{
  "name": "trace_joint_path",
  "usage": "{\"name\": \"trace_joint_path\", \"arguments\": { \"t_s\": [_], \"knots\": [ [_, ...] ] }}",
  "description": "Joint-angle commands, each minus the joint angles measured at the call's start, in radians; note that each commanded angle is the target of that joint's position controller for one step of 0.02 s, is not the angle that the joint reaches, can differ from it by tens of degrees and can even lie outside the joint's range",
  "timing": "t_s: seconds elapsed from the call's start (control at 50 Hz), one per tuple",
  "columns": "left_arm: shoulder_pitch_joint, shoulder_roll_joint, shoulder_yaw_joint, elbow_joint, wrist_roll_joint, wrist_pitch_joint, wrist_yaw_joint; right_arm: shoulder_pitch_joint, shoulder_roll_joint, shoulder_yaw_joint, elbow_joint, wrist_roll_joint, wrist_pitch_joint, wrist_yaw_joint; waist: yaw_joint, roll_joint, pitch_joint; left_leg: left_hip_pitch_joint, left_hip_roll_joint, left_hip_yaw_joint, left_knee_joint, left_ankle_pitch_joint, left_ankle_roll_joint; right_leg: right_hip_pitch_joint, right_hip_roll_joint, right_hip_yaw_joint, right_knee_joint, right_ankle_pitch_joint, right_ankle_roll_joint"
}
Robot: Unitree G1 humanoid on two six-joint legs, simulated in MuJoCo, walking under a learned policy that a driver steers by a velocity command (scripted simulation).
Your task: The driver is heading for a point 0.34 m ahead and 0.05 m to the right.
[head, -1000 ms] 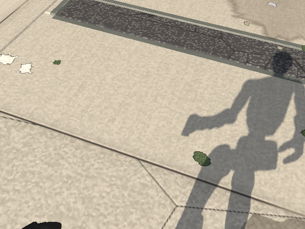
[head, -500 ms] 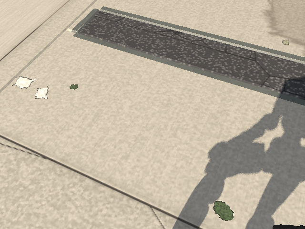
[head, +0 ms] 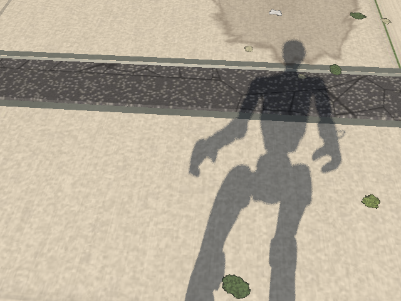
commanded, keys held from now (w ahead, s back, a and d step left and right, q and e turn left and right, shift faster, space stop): e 0.36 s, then no key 0.46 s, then w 0.18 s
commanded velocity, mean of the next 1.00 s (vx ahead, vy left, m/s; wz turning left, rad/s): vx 0.03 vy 0.00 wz -0.34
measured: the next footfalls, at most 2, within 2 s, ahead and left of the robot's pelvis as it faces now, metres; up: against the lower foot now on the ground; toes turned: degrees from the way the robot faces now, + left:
right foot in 0.06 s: +0.05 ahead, -0.12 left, +0.00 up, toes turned -4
left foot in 0.54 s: +0.09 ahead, +0.07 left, +0.00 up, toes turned -18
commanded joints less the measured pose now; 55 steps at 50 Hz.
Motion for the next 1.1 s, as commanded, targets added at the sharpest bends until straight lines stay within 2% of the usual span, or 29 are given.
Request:
{"name": "trace_joint_path", "arguments": {
  "t_s": [0.02, 0.04, 0.06, 0.08, 0.1, 0.12, 0.14, 0.18, 0.32, 0.44, 0.52, 0.54, 0.56, 0.58, 0.6, 0.62, 0.66, 0.74, 0.8, 0.82, 0.84, 0.86, 0.88, 0.92, 0.98, 1.02, 1.06, 1.08, 1.1],
  "knots": [
    [0.084, 0.083, 0.033, -0.057, 0.003, -0.007, -0.014, -0.051, -0.173, -0.048, -0.058, 0.024, -0.008, -0.001, 0.05, 0.169, -0.16, 0.098, 0.228, -0.136, -0.06, 0.138, 0.168, 0.173, 0.037, -0.063, -0.208, 0.111, -0.058],
    [0.118, 0.098, 0.042, -0.044, 0.008, -0.007, -0.011, -0.018, -0.146, -0.043, -0.04, 0.027, -0.005, 0.0, 0.054, 0.13, -0.152, 0.044, 0.195, -0.095, 0.014, 0.051, 0.111, 0.254, 0.058, -0.051, -0.29, 0.163, -0.089],
    [0.138, 0.171, 0.063, -0.05, 0.012, -0.011, 0.001, 0.023, -0.098, -0.033, -0.03, 0.008, 0.0, 0.005, 0.035, -0.07, -0.116, -0.116, 0.105, 0.01, 0.23, -0.128, 0.013, 0.353, -0.071, 0.16, -0.411, 0.359, -0.153],
    [0.114, 0.285, 0.079, -0.093, 0.024, -0.016, 0.012, -0.012, -0.074, -0.02, -0.089, -0.027, -0.001, 0.004, 0.021, -0.352, -0.074, -0.402, -0.052, 0.024, 0.49, -0.493, -0.073, 0.391, -0.324, 0.523, -0.459, 0.582, -0.335],
    [0.145, 0.253, 0.071, -0.096, 0.057, -0.039, 0.005, -0.109, -0.118, -0.034, -0.105, -0.019, -0.007, -0.005, 0.103, -0.244, -0.132, -0.402, -0.064, -0.15, 0.663, -0.51, -0.06, 0.326, -0.339, 0.553, -0.492, 0.517, -0.407],
    [0.102, 0.23, 0.06, -0.093, 0.058, -0.058, 0.004, -0.104, -0.13, -0.041, -0.099, 0.002, -0.005, -0.008, 0.066, -0.189, -0.111, -0.407, -0.051, -0.184, 0.713, -0.417, -0.041, 0.304, -0.283, 0.466, -0.49, 0.447, -0.359],
    [0.037, 0.201, 0.054, -0.099, 0.034, -0.065, 0.009, -0.07, -0.133, -0.047, -0.073, 0.001, 0.0, -0.015, 0.031, -0.138, -0.097, -0.408, -0.039, -0.194, 0.702, -0.323, -0.035, 0.293, -0.224, 0.399, -0.477, 0.394, -0.297],
    [-0.024, 0.152, 0.034, -0.112, 0.009, -0.06, 0.021, -0.038, -0.138, -0.053, -0.052, -0.013, 0.005, -0.022, 0.003, -0.135, -0.114, -0.357, -0.046, -0.192, 0.713, -0.224, -0.047, 0.263, -0.173, 0.339, -0.46, 0.453, -0.255],
    [0.027, 0.167, 0.042, -0.109, 0.007, -0.046, 0.044, -0.082, -0.088, -0.03, -0.062, 0.003, -0.01, -0.005, 0.033, -0.134, -0.139, -0.292, -0.087, -0.21, 0.442, -0.151, -0.076, 0.338, -0.132, 0.383, -0.431, 0.4, -0.26],
    [0.005, 0.163, 0.039, -0.116, 0.012, -0.032, 0.027, -0.062, -0.1, -0.026, -0.051, 0.015, -0.023, 0.02, 0.048, -0.158, -0.145, -0.113, -0.097, -0.197, 0.257, -0.211, -0.06, 0.285, -0.132, 0.464, -0.396, 0.441, -0.275],
    [-0.025, 0.131, 0.023, -0.112, -0.002, -0.027, 0.027, 0.0, -0.088, -0.021, -0.036, 0.007, -0.039, 0.039, -0.001, -0.132, -0.142, 0.1, -0.081, -0.179, -0.079, 0.027, -0.009, 0.239, -0.071, 0.459, -0.34, 0.415, -0.209],
    [0.008, 0.1, 0.013, -0.11, 0.011, -0.032, 0.028, 0.012, -0.129, -0.026, -0.043, -0.012, -0.04, 0.037, 0.014, -0.057, -0.157, 0.2, 0.025, -0.262, -0.099, 0.151, 0.028, 0.17, -0.026, 0.413, -0.284, 0.261, -0.152],
    [0.076, 0.067, 0.004, -0.106, 0.031, -0.042, 0.024, -0.012, -0.193, -0.035, -0.059, -0.026, -0.035, 0.031, 0.079, 0.163, -0.156, 0.258, 0.187, -0.425, -0.097, 0.396, 0.122, 0.066, 0.109, 0.269, -0.136, -0.057, -0.091],
    [0.027, 0.107, 0.016, -0.121, 0.026, -0.05, 0.026, -0.022, -0.153, -0.023, -0.046, -0.04, -0.036, 0.032, 0.056, 0.268, -0.121, 0.162, 0.286, -0.549, -0.136, 0.385, 0.267, 0.019, 0.13, 0.184, -0.063, -0.22, -0.039],
    [0.003, 0.163, 0.035, -0.11, 0.022, -0.051, 0.031, -0.041, -0.124, -0.015, -0.057, -0.031, -0.041, 0.031, 0.031, 0.212, -0.101, 0.152, 0.276, -0.54, -0.147, 0.339, 0.293, 0.015, 0.097, 0.178, 0.068, -0.244, -0.003],
    [-0.008, 0.169, 0.044, -0.101, 0.015, -0.047, 0.032, -0.043, -0.128, -0.016, -0.051, -0.02, -0.041, 0.026, 0.025, 0.182, -0.097, 0.171, 0.243, -0.502, -0.137, 0.321, 0.274, -0.02, 0.1, 0.171, 0.15, -0.227, 0.016],
    [0.019, 0.125, 0.039, -0.077, 0.015, -0.029, 0.033, -0.064, -0.127, -0.012, -0.048, 0.002, -0.041, 0.022, 0.034, 0.14, -0.083, 0.181, 0.201, -0.43, -0.111, 0.343, 0.238, -0.033, 0.077, 0.176, 0.21, -0.184, 0.048],
    [-0.01, 0.017, -0.001, -0.068, 0.009, -0.034, 0.022, -0.047, -0.105, -0.005, -0.028, 0.0, -0.015, 0.026, 0.007, 0.184, -0.107, 0.19, 0.105, -0.304, -0.067, 0.416, 0.202, 0.106, 0.051, 0.064, -0.087, -0.111, 0.056],
    [0.033, 0.038, 0.006, -0.036, 0.007, -0.036, 0.018, -0.014, -0.105, 0.002, -0.011, 0.014, -0.007, 0.029, 0.027, 0.174, -0.117, 0.184, 0.088, -0.303, -0.037, 0.348, 0.171, 0.264, 0.066, 0.026, -0.43, 0.169, 0.025],
    [0.027, 0.067, 0.009, -0.041, 0.019, -0.037, 0.02, 0.019, -0.096, 0.007, -0.001, 0.012, -0.016, 0.032, 0.015, 0.142, -0.123, 0.142, 0.079, -0.308, -0.041, 0.263, 0.125, 0.341, 0.035, 0.076, -0.455, 0.266, 0.002],
    [0.05, 0.109, 0.014, -0.05, 0.028, -0.036, 0.026, 0.035, -0.075, 0.017, 0.002, -0.01, -0.028, 0.038, 0.004, 0.051, -0.161, 0.079, 0.038, -0.261, -0.007, 0.087, 0.069, 0.426, -0.046, 0.151, -0.416, 0.403, -0.031],
    [0.049, 0.138, 0.024, -0.018, 0.028, -0.034, 0.023, 0.068, -0.041, 0.025, 0.007, -0.014, -0.035, 0.041, -0.042, -0.13, -0.153, 0.086, -0.06, -0.151, -0.003, -0.134, 0.019, 0.339, -0.046, 0.158, -0.379, 0.143, -0.091],
    [0.049, 0.112, 0.024, -0.033, 0.023, -0.036, 0.014, 0.004, -0.077, 0.021, 0.009, -0.014, -0.036, 0.038, 0.018, -0.125, -0.107, 0.078, -0.099, -0.098, 0.087, -0.225, -0.012, 0.265, -0.04, 0.193, -0.43, -0.136, -0.135],
    [0.1, 0.147, 0.027, -0.019, 0.029, -0.048, 0.017, -0.047, -0.074, 0.014, -0.008, 0.009, -0.041, 0.031, 0.047, -0.179, 0.017, -0.052, -0.123, -0.053, 0.222, -0.287, -0.007, 0.197, -0.127, 0.354, -0.557, -0.422, -0.193],
    [0.129, 0.133, 0.019, 0.0, 0.01, -0.078, 0.029, -0.039, -0.069, 0.008, -0.022, 0.034, -0.071, 0.042, 0.038, -0.243, 0.098, -0.127, -0.071, -0.112, 0.284, -0.317, 0.06, 0.182, -0.212, 0.465, -0.596, -0.387, -0.241],
    [0.072, 0.122, 0.015, -0.014, -0.007, -0.081, 0.028, 0.031, -0.052, 0.009, 0.009, 0.039, -0.092, 0.059, -0.014, -0.204, 0.083, 0.027, -0.076, -0.092, 0.108, -0.273, 0.105, 0.127, -0.171, 0.382, -0.564, -0.311, -0.208],
    [0.019, 0.077, 0.002, -0.035, -0.002, -0.086, 0.026, 0.18, -0.079, -0.008, 0.081, 0.024, -0.097, 0.065, -0.075, -0.114, 0.02, 0.286, -0.068, -0.137, 0.019, -0.137, 0.109, 0.007, -0.077, 0.254, -0.406, -0.168, -0.148],
    [-0.014, 0.009, -0.017, -0.07, 0.004, -0.097, 0.025, 0.285, -0.151, -0.025, 0.103, 0.021, -0.1, 0.063, -0.098, 0.082, -0.007, 0.394, 0.088, -0.398, -0.116, -0.31, 0.168, -0.13, 0.036, 0.102, -0.128, -0.106, -0.079],
    [-0.038, 0.04, -0.008, -0.121, -0.015, -0.114, 0.033, 0.345, -0.244, -0.046, 0.105, 0.011, -0.106, 0.075, -0.113, 0.293, 0.006, 0.427, 0.294, -0.805, -0.285, -0.451, 0.313, -0.307, 0.096, 0.056, 0.134, -0.217, -0.048]
  ]
}}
